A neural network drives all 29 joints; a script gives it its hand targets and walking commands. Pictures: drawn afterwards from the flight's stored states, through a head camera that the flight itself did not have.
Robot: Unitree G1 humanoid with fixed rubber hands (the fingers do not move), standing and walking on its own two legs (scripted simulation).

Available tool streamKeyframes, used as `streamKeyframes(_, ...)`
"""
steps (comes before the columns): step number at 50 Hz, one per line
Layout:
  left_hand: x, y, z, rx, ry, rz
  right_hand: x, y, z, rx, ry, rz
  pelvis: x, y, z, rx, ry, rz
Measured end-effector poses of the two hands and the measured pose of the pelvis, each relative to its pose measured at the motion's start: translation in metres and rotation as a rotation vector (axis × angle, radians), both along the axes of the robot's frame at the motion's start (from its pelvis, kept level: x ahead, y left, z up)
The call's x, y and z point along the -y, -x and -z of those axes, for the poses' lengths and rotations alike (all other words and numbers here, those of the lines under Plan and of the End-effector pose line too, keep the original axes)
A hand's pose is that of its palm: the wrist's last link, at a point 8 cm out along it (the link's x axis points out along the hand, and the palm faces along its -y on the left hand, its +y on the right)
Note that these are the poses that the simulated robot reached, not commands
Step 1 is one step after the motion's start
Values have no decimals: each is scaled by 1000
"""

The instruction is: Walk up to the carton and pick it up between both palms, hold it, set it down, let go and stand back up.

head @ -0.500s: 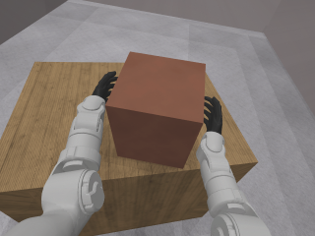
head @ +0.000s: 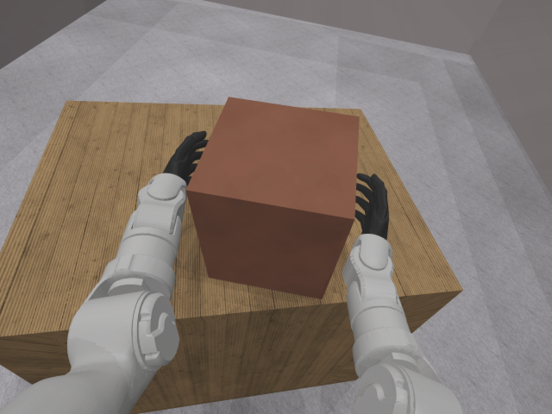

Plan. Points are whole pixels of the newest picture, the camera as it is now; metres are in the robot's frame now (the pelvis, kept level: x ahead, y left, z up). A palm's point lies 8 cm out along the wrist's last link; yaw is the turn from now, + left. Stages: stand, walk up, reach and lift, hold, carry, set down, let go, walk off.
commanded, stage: set down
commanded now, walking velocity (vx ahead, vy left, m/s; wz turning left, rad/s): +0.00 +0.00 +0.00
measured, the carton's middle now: (277, 203) +0.45 -0.02 +0.05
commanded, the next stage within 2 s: none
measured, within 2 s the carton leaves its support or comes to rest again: rests again in 1.14 s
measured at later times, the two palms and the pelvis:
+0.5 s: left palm (182, 177) +0.45 +0.14 +0.10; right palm (369, 236) +0.36 -0.15 +0.07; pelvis +0.00 -0.01 +0.00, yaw +0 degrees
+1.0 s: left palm (183, 178) +0.45 +0.14 +0.09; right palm (367, 237) +0.36 -0.15 +0.07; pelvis +0.00 +0.00 +0.00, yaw -2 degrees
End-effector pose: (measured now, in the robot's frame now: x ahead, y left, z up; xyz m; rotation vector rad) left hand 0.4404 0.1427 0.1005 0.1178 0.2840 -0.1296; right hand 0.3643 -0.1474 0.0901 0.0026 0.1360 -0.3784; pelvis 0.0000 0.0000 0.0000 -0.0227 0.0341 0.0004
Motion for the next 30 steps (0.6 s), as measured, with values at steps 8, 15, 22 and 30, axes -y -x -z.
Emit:
streamKeyframes(8,17,-9,6,-10,35,5,16,-3,11,-13,-26,20,9,-2,0,8,-4,25)
streamKeyframes(15,11,-9,6,3,43,-21,8,-6,16,-11,-21,6,15,-5,-1,-12,-11,22)
streamKeyframes(22,4,-6,4,25,28,-17,1,-3,18,-1,-9,2,14,-6,-1,-12,-10,-3)
streamKeyframes(30,4,-6,7,25,74,-5,0,4,17,14,-7,31,8,1,-1,10,-7,21)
